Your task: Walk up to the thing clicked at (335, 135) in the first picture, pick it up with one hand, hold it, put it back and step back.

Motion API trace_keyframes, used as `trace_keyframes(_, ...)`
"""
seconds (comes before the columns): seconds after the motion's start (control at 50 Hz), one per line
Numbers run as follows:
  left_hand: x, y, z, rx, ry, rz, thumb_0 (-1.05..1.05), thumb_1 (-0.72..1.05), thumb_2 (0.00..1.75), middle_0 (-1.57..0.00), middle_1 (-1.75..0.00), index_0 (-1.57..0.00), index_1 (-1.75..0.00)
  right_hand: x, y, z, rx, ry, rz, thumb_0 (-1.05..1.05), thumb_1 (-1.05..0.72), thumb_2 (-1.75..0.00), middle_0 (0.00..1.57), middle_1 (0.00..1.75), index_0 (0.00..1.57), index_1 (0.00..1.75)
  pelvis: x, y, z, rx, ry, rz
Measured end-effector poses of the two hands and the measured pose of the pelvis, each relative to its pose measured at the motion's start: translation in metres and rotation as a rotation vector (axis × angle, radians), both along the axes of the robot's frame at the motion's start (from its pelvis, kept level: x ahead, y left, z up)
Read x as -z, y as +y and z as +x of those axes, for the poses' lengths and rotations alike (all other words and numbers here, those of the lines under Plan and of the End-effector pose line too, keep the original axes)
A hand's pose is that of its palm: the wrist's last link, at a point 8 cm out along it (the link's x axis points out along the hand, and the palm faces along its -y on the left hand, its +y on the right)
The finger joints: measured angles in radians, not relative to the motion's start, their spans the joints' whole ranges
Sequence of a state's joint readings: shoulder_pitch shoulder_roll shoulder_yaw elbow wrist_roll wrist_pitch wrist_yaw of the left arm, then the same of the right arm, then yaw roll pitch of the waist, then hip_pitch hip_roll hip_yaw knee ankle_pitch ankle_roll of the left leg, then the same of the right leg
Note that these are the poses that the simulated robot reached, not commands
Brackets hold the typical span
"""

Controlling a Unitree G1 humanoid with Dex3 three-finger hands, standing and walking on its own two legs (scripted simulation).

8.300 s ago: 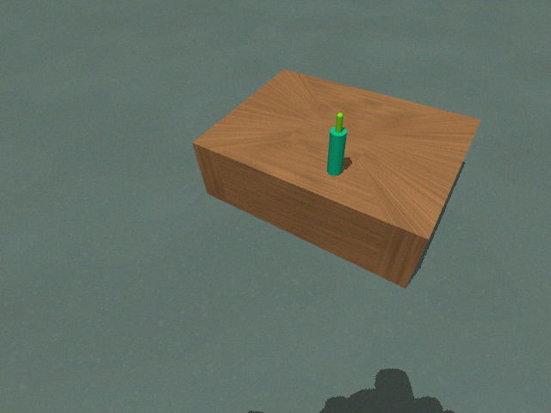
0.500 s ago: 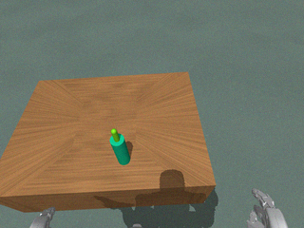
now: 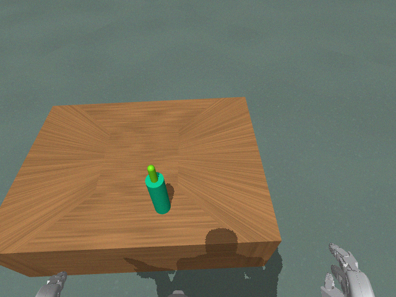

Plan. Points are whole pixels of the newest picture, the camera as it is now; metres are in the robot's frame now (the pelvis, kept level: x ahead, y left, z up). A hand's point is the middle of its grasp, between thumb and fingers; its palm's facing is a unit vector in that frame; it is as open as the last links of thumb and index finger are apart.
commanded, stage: go down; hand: left
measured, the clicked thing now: (157, 189) +0.50 +0.18 -0.25
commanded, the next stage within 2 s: none
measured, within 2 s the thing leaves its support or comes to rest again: neither
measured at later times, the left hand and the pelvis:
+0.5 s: hand out of the picture +0.15 +0.28 -0.07, palm faces +0.09 -0.94 -0.33, open 17.5 cm; pelvis +0.00 +0.00 +0.00, yaw +0 degrees
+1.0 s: hand (68, 268) +0.21 +0.30 -0.05, palm faces +0.17 -0.94 -0.29, open 17.5 cm; pelvis -0.01 +0.00 +0.00, yaw +0 degrees
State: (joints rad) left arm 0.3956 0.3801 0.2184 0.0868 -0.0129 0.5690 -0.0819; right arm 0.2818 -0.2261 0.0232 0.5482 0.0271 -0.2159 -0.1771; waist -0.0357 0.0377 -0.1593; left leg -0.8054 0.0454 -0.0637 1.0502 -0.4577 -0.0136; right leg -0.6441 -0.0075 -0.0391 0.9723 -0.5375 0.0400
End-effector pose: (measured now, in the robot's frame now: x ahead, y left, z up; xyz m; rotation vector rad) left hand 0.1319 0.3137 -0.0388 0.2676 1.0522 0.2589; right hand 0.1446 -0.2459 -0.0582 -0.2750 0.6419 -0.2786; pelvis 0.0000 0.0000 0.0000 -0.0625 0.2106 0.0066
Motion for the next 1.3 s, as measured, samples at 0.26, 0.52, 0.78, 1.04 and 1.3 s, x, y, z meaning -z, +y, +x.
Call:
trace_keyframes(0.26, -0.001, 0.003, 0.001, -0.001, -0.011, 0.000, 0.00, -0.59, 0.13, -0.06, -0.09, -0.06, -0.10, 0.001, 0.002, -0.002, 0.004, -0.004, -0.005, 0.02, -0.86, -0.89, 0.21, 0.30, 0.20, 0.30, 0.000, 0.002, 0.000, 0.000, -0.001, -0.002)
trace_keyframes(0.52, -0.002, 0.006, 0.003, -0.005, -0.025, -0.007, 0.00, -0.59, 0.13, -0.07, -0.08, -0.06, -0.10, -0.001, 0.001, 0.000, 0.006, -0.003, -0.013, 0.02, -0.87, -0.89, 0.21, 0.30, 0.20, 0.30, -0.001, 0.002, 0.002, 0.000, -0.002, -0.004)
trace_keyframes(0.78, -0.003, 0.011, 0.003, -0.006, -0.045, -0.011, 0.00, -0.59, 0.12, -0.07, -0.07, -0.05, -0.09, -0.002, 0.001, -0.002, 0.002, -0.005, -0.016, 0.02, -0.88, -0.90, 0.21, 0.30, 0.20, 0.30, -0.002, 0.003, 0.000, 0.000, -0.009, -0.004)
trace_keyframes(1.04, -0.021, 0.041, 0.078, -0.006, -0.281, -0.029, -0.01, -0.57, 0.13, -0.06, -0.05, -0.04, -0.07, 0.006, -0.004, -0.020, -0.024, 0.057, -0.049, 0.01, -0.89, -0.90, 0.21, 0.30, 0.20, 0.30, 0.001, -0.001, -0.012, -0.005, 0.003, -0.002)
trace_keyframes(1.3, -0.028, 0.067, 0.150, 0.060, -0.433, -0.142, -0.01, -0.59, 0.10, -0.06, -0.02, -0.04, -0.05, 0.021, -0.025, -0.073, 0.049, 0.252, -0.071, 0.01, -0.90, -0.91, 0.21, 0.30, 0.20, 0.30, 0.004, 0.003, -0.006, 0.033, 0.062, -0.001)
